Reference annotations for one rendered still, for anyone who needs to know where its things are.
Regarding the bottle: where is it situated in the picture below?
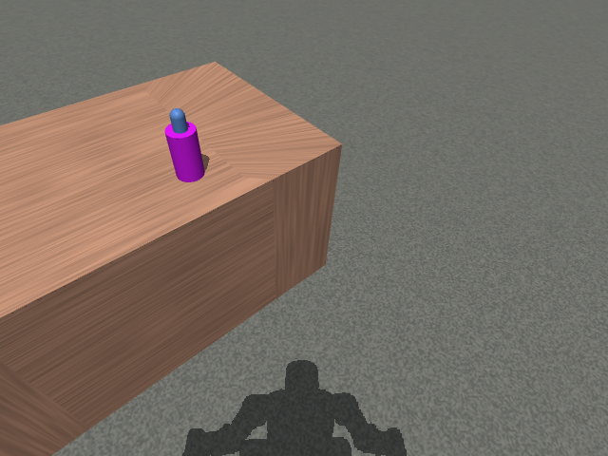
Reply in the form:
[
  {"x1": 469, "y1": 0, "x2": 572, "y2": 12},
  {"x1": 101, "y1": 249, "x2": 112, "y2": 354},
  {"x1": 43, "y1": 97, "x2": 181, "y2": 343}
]
[{"x1": 164, "y1": 108, "x2": 205, "y2": 182}]

